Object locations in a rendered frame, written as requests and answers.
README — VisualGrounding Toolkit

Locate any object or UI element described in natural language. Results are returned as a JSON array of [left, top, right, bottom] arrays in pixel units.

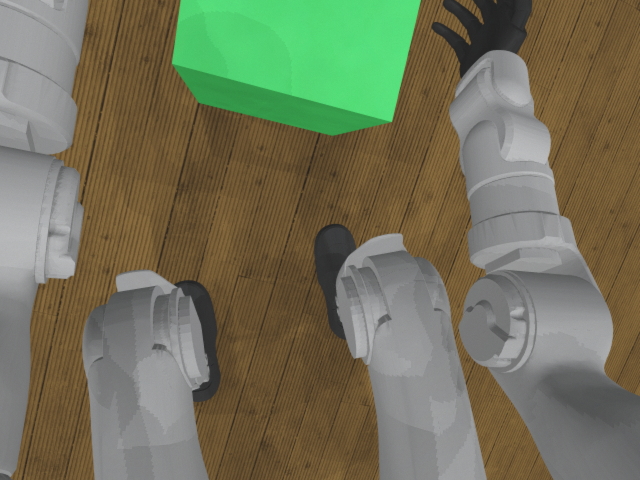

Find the right robot forearm
[[449, 50, 613, 340]]

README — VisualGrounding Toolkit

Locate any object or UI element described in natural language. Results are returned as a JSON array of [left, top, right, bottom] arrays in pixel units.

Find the robot left upper arm
[[0, 146, 84, 480]]

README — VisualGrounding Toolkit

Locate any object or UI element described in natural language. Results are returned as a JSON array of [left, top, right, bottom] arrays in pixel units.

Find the carton
[[172, 0, 421, 136]]

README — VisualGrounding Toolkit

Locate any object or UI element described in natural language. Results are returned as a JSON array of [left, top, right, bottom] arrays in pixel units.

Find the robot right upper arm
[[459, 270, 640, 480]]

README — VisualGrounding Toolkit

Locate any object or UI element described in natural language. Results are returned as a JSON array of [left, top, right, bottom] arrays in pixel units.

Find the right robot hand
[[432, 0, 532, 78]]

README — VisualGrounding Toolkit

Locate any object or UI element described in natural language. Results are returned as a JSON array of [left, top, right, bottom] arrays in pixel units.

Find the left robot forearm
[[0, 0, 89, 155]]

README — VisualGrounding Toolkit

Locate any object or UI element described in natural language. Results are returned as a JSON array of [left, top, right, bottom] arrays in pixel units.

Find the left robot shin
[[82, 269, 210, 391]]

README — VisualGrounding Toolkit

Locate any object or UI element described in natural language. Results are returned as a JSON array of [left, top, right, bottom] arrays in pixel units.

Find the robot left foot
[[174, 280, 221, 402]]

